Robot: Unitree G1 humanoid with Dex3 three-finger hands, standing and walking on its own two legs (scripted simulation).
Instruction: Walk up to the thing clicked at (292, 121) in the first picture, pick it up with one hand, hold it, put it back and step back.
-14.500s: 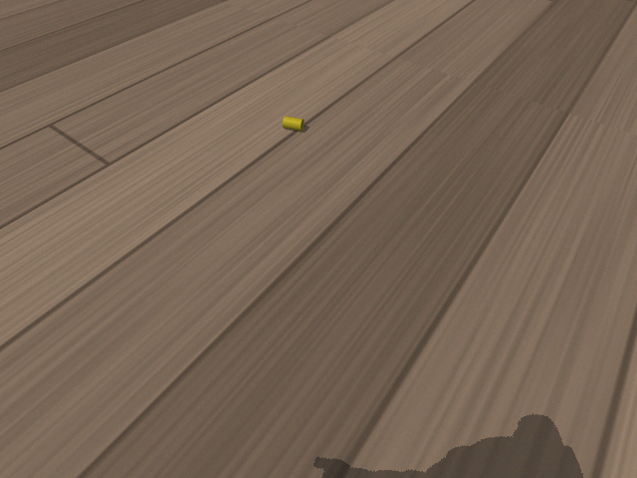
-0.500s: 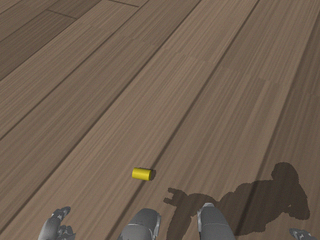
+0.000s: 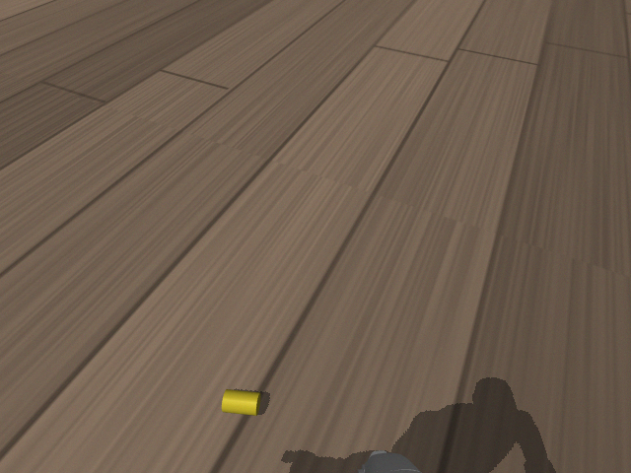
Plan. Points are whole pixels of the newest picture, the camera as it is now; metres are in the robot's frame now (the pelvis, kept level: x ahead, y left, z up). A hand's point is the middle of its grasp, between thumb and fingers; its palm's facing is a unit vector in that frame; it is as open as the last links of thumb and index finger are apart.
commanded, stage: walk up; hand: left
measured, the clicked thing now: (241, 402) +0.44 +0.21 -0.74
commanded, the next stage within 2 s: stand in 1.86 s
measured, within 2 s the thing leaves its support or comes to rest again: neither
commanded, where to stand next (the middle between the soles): +0.08 +0.00 m, yaw -2 degrees
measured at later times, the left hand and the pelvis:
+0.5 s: hand out of the picture +0.09 +0.31 -0.18, palm faces -0.03 -0.91 -0.42, open 7.4 cm; pelvis -0.07 +0.03 -0.03, yaw +1 degrees
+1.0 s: hand out of the picture -0.07 +0.30 -0.16, palm faces -0.07 -0.93 -0.37, open 7.4 cm; pelvis -0.10 +0.03 -0.02, yaw -3 degrees
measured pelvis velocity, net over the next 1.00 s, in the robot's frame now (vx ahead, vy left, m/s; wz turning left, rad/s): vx -0.10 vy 0.03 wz -0.06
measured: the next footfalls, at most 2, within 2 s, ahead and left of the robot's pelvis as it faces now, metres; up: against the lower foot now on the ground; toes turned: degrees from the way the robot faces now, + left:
right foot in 0.04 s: +0.15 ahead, -0.15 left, +0.00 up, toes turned -1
left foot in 0.38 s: +0.00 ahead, +0.13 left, +0.00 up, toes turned -5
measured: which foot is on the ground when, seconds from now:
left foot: down 0.00-0.08, up 0.10-0.36, down 0.38-1.00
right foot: up 0.00-0.02, down 0.04-0.40, up 0.42-0.72, down 0.74-1.00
